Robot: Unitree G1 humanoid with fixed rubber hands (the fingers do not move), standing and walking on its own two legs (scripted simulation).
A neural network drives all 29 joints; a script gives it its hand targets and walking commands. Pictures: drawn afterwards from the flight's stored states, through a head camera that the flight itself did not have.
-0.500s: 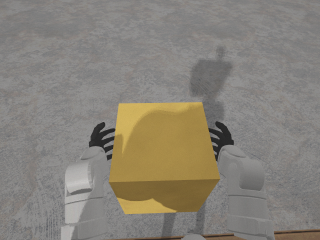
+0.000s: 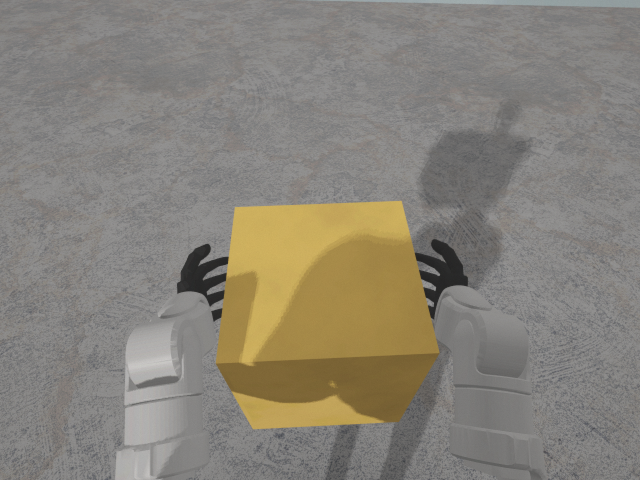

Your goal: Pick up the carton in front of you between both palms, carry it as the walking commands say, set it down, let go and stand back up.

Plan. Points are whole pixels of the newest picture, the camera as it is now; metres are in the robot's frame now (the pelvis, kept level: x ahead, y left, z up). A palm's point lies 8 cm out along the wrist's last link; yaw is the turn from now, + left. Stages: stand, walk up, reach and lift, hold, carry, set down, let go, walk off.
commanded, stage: carry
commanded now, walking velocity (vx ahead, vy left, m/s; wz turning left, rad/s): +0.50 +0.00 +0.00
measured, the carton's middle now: (322, 322) +0.33 +0.02 +0.01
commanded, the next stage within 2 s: none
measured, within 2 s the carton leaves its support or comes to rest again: neither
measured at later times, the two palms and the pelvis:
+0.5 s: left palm (233, 147) +0.62 +0.18 +0.09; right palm (411, 157) +0.60 -0.12 +0.09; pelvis +0.31 +0.05 +0.01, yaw -3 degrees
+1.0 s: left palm (271, 79) +0.85 +0.14 +0.10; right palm (414, 80) +0.86 -0.16 +0.09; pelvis +0.63 -0.02 +0.01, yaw +1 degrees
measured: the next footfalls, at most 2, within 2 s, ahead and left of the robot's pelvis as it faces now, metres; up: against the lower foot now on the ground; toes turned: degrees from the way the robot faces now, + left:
left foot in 0.34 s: +0.39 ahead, +0.11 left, +0.00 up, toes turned +5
right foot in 0.82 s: +0.70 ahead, -0.10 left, +0.00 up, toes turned -11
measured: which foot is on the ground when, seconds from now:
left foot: up 0.00-0.32, down 0.34-0.84, up 0.86-1.00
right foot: down 0.00-0.34, up 0.36-0.80, down 0.82-1.00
